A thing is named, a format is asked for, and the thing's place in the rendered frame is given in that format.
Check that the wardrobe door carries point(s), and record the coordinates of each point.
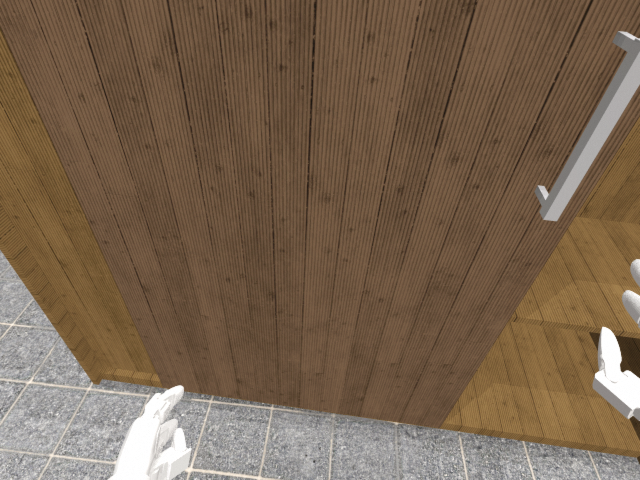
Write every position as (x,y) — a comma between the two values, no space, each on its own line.
(324,204)
(37,196)

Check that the robot left hand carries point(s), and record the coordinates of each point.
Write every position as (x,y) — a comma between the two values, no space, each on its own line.
(142,447)

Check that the robot right hand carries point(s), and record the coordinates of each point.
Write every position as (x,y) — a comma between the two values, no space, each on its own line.
(621,390)

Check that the handle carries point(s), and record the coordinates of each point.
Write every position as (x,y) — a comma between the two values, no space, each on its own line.
(616,98)

